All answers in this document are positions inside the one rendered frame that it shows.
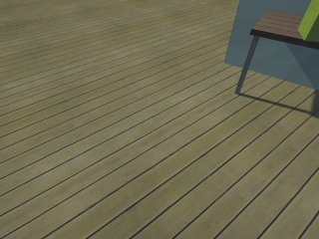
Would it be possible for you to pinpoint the table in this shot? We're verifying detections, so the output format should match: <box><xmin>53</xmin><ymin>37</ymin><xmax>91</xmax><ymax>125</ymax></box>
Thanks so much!
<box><xmin>235</xmin><ymin>10</ymin><xmax>319</xmax><ymax>95</ymax></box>

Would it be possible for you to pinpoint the carton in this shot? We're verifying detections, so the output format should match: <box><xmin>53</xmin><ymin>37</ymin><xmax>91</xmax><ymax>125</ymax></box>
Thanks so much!
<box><xmin>297</xmin><ymin>0</ymin><xmax>319</xmax><ymax>42</ymax></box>

